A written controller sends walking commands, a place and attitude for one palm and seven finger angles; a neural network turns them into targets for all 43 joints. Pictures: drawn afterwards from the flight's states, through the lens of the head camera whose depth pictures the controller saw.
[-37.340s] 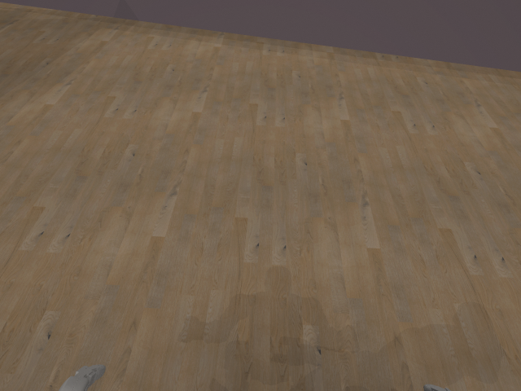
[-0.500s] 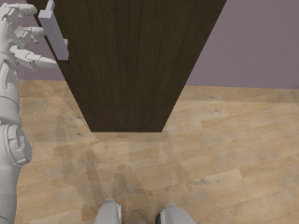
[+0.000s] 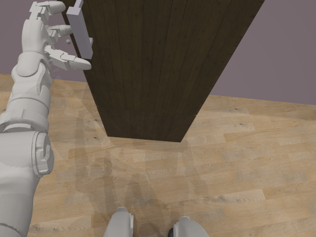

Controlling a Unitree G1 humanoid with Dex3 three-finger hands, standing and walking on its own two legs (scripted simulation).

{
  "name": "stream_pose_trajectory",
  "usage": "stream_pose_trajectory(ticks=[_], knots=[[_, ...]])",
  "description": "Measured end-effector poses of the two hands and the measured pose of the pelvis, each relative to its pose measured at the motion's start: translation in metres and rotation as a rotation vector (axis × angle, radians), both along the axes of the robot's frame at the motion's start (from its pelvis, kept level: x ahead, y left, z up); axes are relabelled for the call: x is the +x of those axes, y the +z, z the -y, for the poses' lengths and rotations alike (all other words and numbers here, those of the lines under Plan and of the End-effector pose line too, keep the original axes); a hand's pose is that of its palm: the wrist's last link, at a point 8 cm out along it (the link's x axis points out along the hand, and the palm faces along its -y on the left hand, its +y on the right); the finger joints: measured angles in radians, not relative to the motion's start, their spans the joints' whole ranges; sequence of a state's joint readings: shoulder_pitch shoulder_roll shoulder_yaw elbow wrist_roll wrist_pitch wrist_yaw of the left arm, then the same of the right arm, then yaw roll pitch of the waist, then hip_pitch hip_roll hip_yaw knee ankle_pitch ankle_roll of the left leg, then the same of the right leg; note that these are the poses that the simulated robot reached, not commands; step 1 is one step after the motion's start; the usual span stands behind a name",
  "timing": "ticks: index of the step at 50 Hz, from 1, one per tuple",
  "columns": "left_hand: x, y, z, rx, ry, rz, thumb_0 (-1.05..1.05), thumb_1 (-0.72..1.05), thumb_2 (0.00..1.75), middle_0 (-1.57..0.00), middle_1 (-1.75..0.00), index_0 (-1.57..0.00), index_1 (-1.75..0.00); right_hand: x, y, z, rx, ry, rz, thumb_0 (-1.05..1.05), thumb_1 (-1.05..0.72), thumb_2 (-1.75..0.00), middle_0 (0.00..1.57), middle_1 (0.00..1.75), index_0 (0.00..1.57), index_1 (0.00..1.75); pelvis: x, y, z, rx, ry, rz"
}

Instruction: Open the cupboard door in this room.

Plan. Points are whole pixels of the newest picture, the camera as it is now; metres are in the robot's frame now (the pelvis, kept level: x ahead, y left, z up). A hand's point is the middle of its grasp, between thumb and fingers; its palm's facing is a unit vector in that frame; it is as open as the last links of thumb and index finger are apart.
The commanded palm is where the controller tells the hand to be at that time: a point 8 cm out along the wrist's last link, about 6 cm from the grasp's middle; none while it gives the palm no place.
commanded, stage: slide the fingers in behind the handle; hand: left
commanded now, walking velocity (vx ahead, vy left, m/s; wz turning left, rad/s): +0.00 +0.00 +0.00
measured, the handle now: (83, 29) +0.58 +0.18 +0.12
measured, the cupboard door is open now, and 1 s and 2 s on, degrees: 0 0 0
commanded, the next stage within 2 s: move the hooked fingers beside the handle in 0.38 s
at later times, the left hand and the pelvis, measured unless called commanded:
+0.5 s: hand (72, 44) +0.52 +0.19 +0.12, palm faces +0.07 -1.00 -0.01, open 15.6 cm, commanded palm +0.52 +0.17 +0.12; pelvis +0.00 -0.01 +0.00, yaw +0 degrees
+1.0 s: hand (66, 41) +0.53 +0.21 +0.12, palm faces +0.01 -1.00 +0.01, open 15.1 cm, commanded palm +0.52 +0.20 +0.12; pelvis +0.00 +0.00 +0.00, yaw -1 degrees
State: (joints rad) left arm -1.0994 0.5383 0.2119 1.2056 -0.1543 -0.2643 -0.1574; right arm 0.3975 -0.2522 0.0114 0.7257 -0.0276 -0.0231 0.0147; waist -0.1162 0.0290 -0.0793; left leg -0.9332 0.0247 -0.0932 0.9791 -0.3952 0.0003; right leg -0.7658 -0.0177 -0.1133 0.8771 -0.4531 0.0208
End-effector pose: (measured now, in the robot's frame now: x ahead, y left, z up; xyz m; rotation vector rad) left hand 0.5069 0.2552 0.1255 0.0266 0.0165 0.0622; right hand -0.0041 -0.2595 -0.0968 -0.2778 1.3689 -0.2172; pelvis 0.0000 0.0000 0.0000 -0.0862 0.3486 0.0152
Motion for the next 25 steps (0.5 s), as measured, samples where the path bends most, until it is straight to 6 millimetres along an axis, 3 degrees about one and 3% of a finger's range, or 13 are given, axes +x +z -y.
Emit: stream_pose_trajectory(ticks=[6,25], knots=[[-0.0029,-0.0001,0.0043,0.003,0.005,0.001,-0.01,-0.5,0.3,-0.1,-1.15,-0.01,-1.12,0.0041,-0.0019,0.0026,0.004,0.016,0.01,0.0,-0.91,-0.89,0.2,0.3,0.21,0.3,-0.0014,-0.0009,0.0025,0.001,0.009,0.003],[-0.0073,-0.0012,0.0089,-0.015,0.009,0.005,-0.01,-0.5,0.3,-0.29,-1.2,0.0,-1.02,-0.0029,-0.0024,0.0079,0.002,0.002,0.021,0.0,-0.91,-0.89,0.2,0.3,0.2,0.3,-0.0046,-0.0011,0.0068,0.005,0.004,0.008]])
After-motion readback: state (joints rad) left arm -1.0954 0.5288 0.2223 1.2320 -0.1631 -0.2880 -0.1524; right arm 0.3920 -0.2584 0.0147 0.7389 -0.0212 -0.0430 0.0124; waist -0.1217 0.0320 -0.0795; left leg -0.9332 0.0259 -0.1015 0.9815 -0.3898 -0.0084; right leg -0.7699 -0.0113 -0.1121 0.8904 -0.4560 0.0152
